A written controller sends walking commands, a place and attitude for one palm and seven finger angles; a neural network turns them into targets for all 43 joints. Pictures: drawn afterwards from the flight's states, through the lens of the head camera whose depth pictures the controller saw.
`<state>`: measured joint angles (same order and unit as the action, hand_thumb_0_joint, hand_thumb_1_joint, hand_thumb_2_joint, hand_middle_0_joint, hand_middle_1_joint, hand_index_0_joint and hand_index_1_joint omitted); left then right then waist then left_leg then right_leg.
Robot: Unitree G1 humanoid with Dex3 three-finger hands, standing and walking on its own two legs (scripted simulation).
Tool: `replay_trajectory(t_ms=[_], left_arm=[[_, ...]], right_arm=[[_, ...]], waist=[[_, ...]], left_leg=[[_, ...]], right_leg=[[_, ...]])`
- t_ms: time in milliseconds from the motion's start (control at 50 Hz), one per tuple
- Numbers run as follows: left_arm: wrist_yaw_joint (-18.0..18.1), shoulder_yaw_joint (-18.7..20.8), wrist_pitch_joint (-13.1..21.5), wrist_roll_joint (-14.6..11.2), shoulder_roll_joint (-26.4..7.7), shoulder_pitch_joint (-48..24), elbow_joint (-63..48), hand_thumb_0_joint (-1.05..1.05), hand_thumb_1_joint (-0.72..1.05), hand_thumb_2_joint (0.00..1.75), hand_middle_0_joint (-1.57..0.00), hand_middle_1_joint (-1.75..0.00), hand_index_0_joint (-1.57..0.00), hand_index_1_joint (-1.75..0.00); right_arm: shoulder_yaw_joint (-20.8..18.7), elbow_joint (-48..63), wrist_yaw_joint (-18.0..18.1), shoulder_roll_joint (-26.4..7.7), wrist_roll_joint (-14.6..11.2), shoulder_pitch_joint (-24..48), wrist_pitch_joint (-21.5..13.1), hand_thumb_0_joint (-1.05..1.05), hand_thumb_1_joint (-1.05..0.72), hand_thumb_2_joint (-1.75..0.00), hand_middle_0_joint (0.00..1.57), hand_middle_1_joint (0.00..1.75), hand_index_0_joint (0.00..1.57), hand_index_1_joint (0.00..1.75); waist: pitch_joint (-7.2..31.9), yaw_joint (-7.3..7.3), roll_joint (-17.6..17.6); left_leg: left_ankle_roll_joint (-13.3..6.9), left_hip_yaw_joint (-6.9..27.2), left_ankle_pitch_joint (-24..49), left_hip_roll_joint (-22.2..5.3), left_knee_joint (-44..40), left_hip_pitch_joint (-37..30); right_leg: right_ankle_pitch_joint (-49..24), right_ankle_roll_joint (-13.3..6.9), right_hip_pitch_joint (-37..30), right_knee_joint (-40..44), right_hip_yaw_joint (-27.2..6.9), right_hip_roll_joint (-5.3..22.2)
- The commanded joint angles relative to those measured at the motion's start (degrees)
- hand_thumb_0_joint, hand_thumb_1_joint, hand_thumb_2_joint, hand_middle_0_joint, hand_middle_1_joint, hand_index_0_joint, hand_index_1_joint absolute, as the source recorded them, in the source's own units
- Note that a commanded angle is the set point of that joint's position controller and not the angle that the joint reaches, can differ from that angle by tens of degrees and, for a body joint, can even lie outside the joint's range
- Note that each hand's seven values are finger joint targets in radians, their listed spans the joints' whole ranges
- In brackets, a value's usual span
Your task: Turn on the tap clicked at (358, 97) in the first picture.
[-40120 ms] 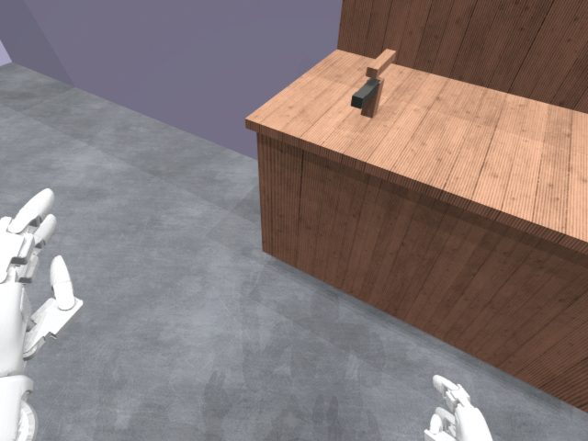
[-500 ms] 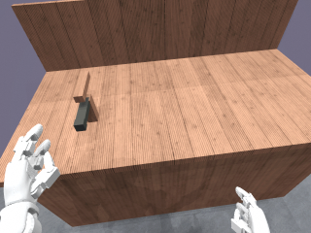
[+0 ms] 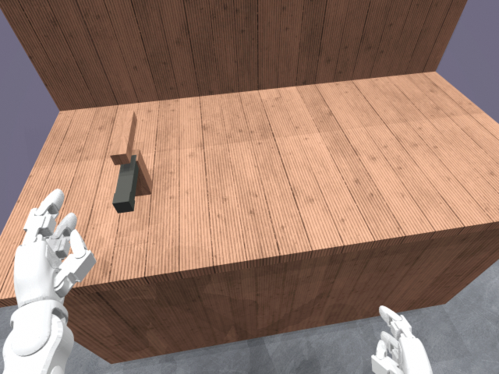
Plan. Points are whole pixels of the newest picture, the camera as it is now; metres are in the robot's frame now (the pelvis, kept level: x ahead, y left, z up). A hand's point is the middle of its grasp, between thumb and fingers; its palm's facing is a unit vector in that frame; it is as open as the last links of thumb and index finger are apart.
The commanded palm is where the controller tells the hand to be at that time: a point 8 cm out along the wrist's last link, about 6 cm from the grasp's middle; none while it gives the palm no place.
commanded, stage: reach beside the lever's end, fingers flat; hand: left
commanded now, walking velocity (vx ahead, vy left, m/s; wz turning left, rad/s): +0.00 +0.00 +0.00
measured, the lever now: (124, 202) +0.37 +0.27 +0.06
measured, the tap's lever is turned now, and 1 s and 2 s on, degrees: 0 0 2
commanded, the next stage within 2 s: push the lever round in 1.42 s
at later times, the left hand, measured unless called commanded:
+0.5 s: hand (99, 233) +0.29 +0.27 +0.09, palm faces +0.45 -0.89 -0.08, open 7.7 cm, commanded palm +0.26 +0.31 +0.08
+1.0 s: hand (108, 214) +0.34 +0.29 +0.07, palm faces +0.47 -0.88 -0.09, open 7.8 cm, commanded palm +0.30 +0.33 +0.06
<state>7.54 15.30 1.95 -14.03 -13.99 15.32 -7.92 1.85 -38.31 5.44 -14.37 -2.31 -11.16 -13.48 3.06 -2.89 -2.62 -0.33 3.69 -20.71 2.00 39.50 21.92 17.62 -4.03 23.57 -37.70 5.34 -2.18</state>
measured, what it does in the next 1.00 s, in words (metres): stands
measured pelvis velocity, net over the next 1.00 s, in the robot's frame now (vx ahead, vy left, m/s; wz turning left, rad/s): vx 0.00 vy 0.01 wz -0.02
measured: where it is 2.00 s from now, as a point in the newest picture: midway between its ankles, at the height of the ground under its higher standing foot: outside the picture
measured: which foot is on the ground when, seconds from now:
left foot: down 0.00-1.00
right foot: down 0.00-1.00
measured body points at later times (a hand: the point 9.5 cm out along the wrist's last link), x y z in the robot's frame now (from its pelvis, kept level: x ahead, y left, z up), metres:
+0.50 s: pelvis -0.01 +0.02 +0.00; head +0.01 +0.00 +0.45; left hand +0.26 +0.31 +0.09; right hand +0.17 -0.22 -0.09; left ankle +0.00 +0.12 -0.72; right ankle +0.02 -0.07 -0.72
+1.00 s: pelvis +0.00 +0.01 -0.01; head +0.04 +0.01 +0.44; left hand +0.31 +0.33 +0.07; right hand +0.13 -0.25 -0.11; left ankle +0.00 +0.12 -0.72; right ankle +0.02 -0.07 -0.72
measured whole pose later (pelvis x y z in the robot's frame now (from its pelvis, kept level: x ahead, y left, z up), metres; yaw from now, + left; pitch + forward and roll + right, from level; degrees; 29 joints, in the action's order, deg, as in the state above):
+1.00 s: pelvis +0.00 +0.01 -0.01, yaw -1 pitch +8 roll -1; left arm 7.4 20.6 13.2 -9.8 -16.8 -9.6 25.4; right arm 0.6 -40.2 4.8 -15.0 -1.2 -13.0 -6.7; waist 3.8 0.2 -1.6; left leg -1.3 2.3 -21.6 1.9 43.1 29.4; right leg 17.4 -3.1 30.9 -40.2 4.2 -2.3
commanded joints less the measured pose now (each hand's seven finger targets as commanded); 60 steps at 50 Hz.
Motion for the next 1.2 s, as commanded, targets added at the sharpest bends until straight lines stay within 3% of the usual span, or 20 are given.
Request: replay_trajectory(t_ms=[0, 60, 160, 180, 260, 300, 460, 500, 560, 580, 660, 720, 760, 780, 840, 980, 1060, 1080, 1160, 1180], left_arm=[[0.42, 5.44, 5.18, 0.8, -9.88, -9.4, -9.83, 0.0, 0.9, 0.9, -0.18, -0.25, -0.18, -0.25], [0.31, 6.76, 5.31, 1.03, -11.23, -11.58, -8.21, 0.0, 0.9, 0.9, -0.18, -0.24, -0.18, -0.24], [0.59, 7.69, 6.35, 1.48, -12.45, -16.32, -5.25, 0.0, 0.9, 0.9, -0.18, -0.22, -0.18, -0.22], [0.41, 5.28, 6.83, 1.73, -10.43, -17.27, -5.49, 0.0, 0.9, 0.9, -0.17, -0.22, -0.17, -0.22], [0.25, 4.95, 7.86, 2.27, -10.76, -20.17, -2.17, 0.0, 0.9, 0.9, -0.17, -0.21, -0.17, -0.21], [0.24, 4.35, 8.22, 2.13, -10.17, -21.68, -0.61, 0.0, 0.9, 0.9, -0.17, -0.21, -0.17, -0.21], [2.17, 6.26, 9.41, 3.82, -12.38, -25.96, 4.54, 0.0, 0.9, 0.9, -0.16, -0.19, -0.16, -0.19], [2.31, 3.61, 10.09, 3.98, -10.15, -29.4, 5.42, 0.0, 0.9, 0.9, -0.16, -0.18, -0.16, -0.18], [2.79, 7.71, 10.36, 4.42, -13.61, -28.15, 9.06, 0.0, 0.9, 0.9, -0.16, -0.17, -0.16, -0.17], [2.55, 5.91, 10.66, 4.35, -12.23, -30.9, 8.85, 0.0, 0.9, 0.9, -0.16, -0.17, -0.16, -0.17], [2.19, 7.69, 11.68, 4.58, -13.99, -32.47, 11.4, 0.0, 0.9, 0.9, -0.15, -0.16, -0.15, -0.16], [1.59, 6.63, 12.75, 4.16, -13.1, -34.44, 13.02, 0.0, 0.9, 0.9, -0.15, -0.15, -0.15, -0.15], [1.35, 9.56, 12.8, 4.34, -15.85, -33.77, 17.25, 0.0, 0.9, 0.9, -0.15, -0.15, -0.15, -0.15], [0.86, 7.55, 13.15, 4.24, -14.25, -36.56, 17.21, 0.0, 0.9, 0.9, -0.15, -0.15, -0.15, -0.15], [0.23, 7.61, 14.24, 4.25, -15.04, -39.03, 17.53, 0.0, 0.9, 0.9, -0.15, -0.15, -0.15, -0.15], [0.08, 10.07, 15.86, 4.78, -17.41, -41.19, 23.21, 0.0, 0.9, 0.9, -0.15, -0.15, -0.15, -0.15], [-0.42, 12.08, 16.38, 4.8, -19.32, -38.43, 23.18, 0.0, 0.9, 0.9, -0.15, -0.15, -0.15, -0.15], [-0.55, 10.26, 16.64, 4.7, -17.22, -37.88, 21.65, 0.0, 0.9, 0.9, -0.15, -0.15, -0.15, -0.15], [-0.49, 12.57, 17.2, 4.25, -18.47, -34.58, 21.59, 0.0, 0.9, 0.9, -0.15, -0.15, -0.15, -0.15], [-0.7, 10.75, 17.25, 4.09, -16.36, -34.66, 20.94, 0.0, 0.9, 0.9, -0.15, -0.15, -0.15, -0.15]], right_arm=[[-2.49, 8.68, 0.4, -6.9, -0.05, 5.63, -2.87, 0.0, -0.9, -0.9, 0.2, 0.3, 0.2, 0.3], [-2.41, 8.44, 0.54, -6.82, -0.24, 6.45, -2.36, 0.0, -0.9, -0.9, 0.2, 0.3, 0.2, 0.3], [-2.54, 8.03, 0.75, -6.98, -0.06, 6.41, -1.87, 0.0, -0.9, -0.9, 0.2, 0.3, 0.2, 0.3], [-2.54, 8.27, 0.63, -7.0, 0.22, 6.22, -1.8, 0.0, -0.9, -0.9, 0.2, 0.3, 0.2, 0.3], [-2.45, 7.63, 0.64, -7.22, 0.1, 6.19, -1.58, 0.0, -0.9, -0.9, 0.2, 0.3, 0.2, 0.3], [-2.7, 7.65, 0.66, -7.5, 0.21, 5.86, -1.5, 0.0, -0.9, -0.9, 0.2, 0.3, 0.2, 0.3], [-2.87, 7.15, 0.55, -7.65, 0.51, 5.34, -0.21, 0.0, -0.9, -0.9, 0.2, 0.3, 0.2, 0.3], [-2.85, 7.17, 0.37, -7.58, 0.63, 5.19, 0.09, 0.0, -0.9, -0.9, 0.2, 0.3, 0.2, 0.3], [-3.12, 6.74, 0.42, -7.85, 0.79, 4.61, 1.01, 0.0, -0.9, -0.9, 0.2, 0.3, 0.2, 0.3], [-3.04, 6.87, 0.34, -7.68, 0.78, 4.29, 1.37, 0.0, -0.9, -0.9, 0.2, 0.3, 0.2, 0.3], [-3.26, 6.48, 0.29, -7.76, 0.67, 3.68, 2.15, 0.0, -0.9, -0.9, 0.2, 0.3, 0.2, 0.3], [-3.53, 6.27, 0.14, -8.06, 0.86, 2.56, 2.42, 0.0, -0.9, -0.9, 0.2, 0.3, 0.2, 0.3], [-3.62, 5.66, 0.29, -8.4, 0.78, 2.15, 3.06, 0.0, -0.9, -0.9, 0.2, 0.3, 0.2, 0.3], [-3.52, 5.85, 0.25, -8.24, 0.64, 1.87, 3.33, 0.0, -0.9, -0.9, 0.2, 0.3, 0.2, 0.3], [-3.76, 5.79, 0.22, -8.39, 0.84, 1.25, 3.51, 0.0, -0.9, -0.9, 0.2, 0.3, 0.2, 0.3], [-4.1, 5.08, -0.14, -8.71, 0.97, -0.76, 5.03, 0.0, -0.9, -0.9, 0.2, 0.3, 0.2, 0.3], [-4.43, 5.6, -0.45, -8.77, 0.9, -1.01, 5.59, 0.0, -0.9, -0.9, 0.2, 0.3, 0.2, 0.3], [-4.35, 6.24, -0.72, -8.61, 1.0, -1.28, 5.65, 0.0, -0.9, -0.9, 0.2, 0.3, 0.2, 0.3], [-4.68, 5.9, -0.96, -8.67, 0.93, -1.47, 6.03, 0.0, -0.9, -0.9, 0.2, 0.3, 0.2, 0.3], [-4.68, 6.25, -1.09, -8.59, 1.04, -1.73, 6.01, 0.0, -0.9, -0.9, 0.2, 0.3, 0.2, 0.3]], waist=[[8.63, 0.18, 2.36], [7.89, -0.04, -0.3], [8.83, 0.31, -0.03], [10.17, 0.69, 0.2], [8.83, 1.11, -1.44], [10.21, 1.26, 0.8], [10.94, 0.98, -0.38], [11.19, 1.87, 0.48], [12.35, 0.84, 0.02], [12.9, 1.99, 0.26], [12.7, 1.74, -1.23], [14.32, 2.49, -0.12], [12.65, 2.26, 1.05], [12.65, 3.22, 1.74], [15.14, 3.04, -0.69], [16.14, 3.31, 0.46], [17.3, 2.15, -1.05], [18.26, 2.22, -1.82], [17.52, 1.92, -0.71], [17.47, 2.45, -0.24]], left_leg=[[-0.94, 0.14, 12.2, -0.8, -5.91, 1.17], [-0.86, -0.09, 11.22, -0.72, -6.2, 1.22], [-0.69, 0.17, 10.34, -0.77, -6.44, 1.06], [-0.64, 0.05, 11.51, -0.71, -6.34, 0.35], [-0.35, 0.32, 10.99, -0.86, -6.24, 0.53], [-0.4, 0.33, 10.62, -0.92, -6.17, 0.67], [0.27, 0.6, 11.05, -0.95, -6.12, 1.15], [0.22, 0.5, 10.5, -0.96, -5.83, 0.99], [0.03, 0.08, 10.81, -0.81, -5.57, 2.28], [0.06, -0.08, 11.72, -0.76, -5.19, 2.0], [-0.03, -0.09, 12.12, -0.86, -4.72, 2.68], [-0.12, -0.3, 12.52, -0.85, -4.0, 2.92], [-0.66, -0.42, 11.37, -0.87, -3.77, 4.97], [-0.68, -0.41, 10.84, -0.84, -3.76, 5.03], [-0.68, -0.51, 11.42, -0.7, -3.12, 4.46], [-0.94, -0.56, 11.99, -0.79, -2.02, 6.46], [-0.96, -0.66, 13.54, -0.9, -1.92, 6.29], [-0.82, -0.79, 14.67, -0.78, -1.98, 5.76], [-0.7, -0.77, 16.04, -1.06, -1.67, 6.3], [-0.67, -0.94, 16.3, -1.05, -1.75, 6.05]], right_leg=[[-9.52, 2.99, -8.18, 6.31, -3.97, 3.14], [-8.07, 2.73, -7.76, 6.67, -4.2, 3.14], [-6.47, 2.64, -7.28, 6.7, -4.0, 2.89], [-7.77, 2.69, -7.41, 6.19, -3.81, 2.88], [-7.11, 2.43, -5.85, 5.97, -3.66, 2.63], [-6.94, 2.58, -6.05, 5.85, -3.58, 2.54], [-6.76, 2.31, -5.41, 4.98, -3.32, 2.23], [-6.64, 2.43, -4.64, 4.91, -3.36, 2.19], [-7.42, 2.41, -5.99, 4.58, -3.66, 2.16], [-8.78, 2.52, -5.75, 4.32, -3.67, 2.24], [-9.36, 2.33, -5.54, 3.96, -3.85, 2.01], [-10.54, 2.52, -5.38, 3.56, -3.98, 1.94], [-10.11, 2.6, -5.45, 3.68, -4.3, 1.98], [-9.82, 2.73, -4.74, 3.55, -4.16, 2.05], [-10.52, 2.58, -4.98, 3.05, -4.58, 2.0], [-11.79, 2.69, -4.74, 1.89, -4.65, 1.84], [-13.22, 2.45, -6.15, 1.51, -4.82, 1.66], [-14.17, 2.44, -6.34, 1.21, -4.71, 1.65], [-15.75, 2.36, -6.75, 1.02, -4.7, 1.48], [-16.22, 2.53, -6.41, 0.98, -4.62, 1.5]])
